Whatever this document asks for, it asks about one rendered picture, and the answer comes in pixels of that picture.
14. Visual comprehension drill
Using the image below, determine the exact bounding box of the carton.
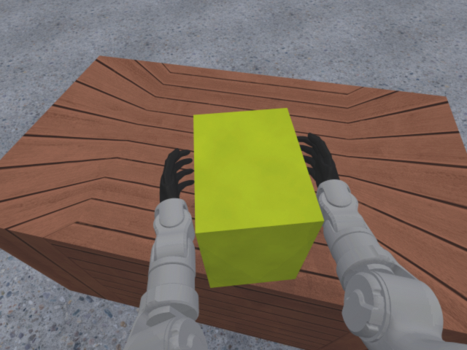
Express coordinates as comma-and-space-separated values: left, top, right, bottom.
193, 108, 324, 288

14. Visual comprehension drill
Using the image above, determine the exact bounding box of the robot right hand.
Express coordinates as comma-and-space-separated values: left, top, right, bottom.
297, 133, 340, 188

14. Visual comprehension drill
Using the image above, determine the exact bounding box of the robot left hand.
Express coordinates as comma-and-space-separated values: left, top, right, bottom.
160, 148, 194, 202

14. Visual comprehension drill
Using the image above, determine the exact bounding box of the robot left forearm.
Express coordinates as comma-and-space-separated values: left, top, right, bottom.
126, 198, 199, 343

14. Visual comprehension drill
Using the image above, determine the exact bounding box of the robot right upper arm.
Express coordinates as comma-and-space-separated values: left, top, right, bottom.
342, 270, 467, 350

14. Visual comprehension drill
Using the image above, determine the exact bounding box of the pedestal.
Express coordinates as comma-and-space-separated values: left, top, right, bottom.
0, 56, 467, 350

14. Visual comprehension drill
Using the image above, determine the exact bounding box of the robot left upper arm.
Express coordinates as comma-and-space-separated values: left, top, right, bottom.
123, 316, 208, 350

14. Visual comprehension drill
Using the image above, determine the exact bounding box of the robot right forearm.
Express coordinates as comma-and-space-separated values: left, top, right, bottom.
316, 179, 444, 330

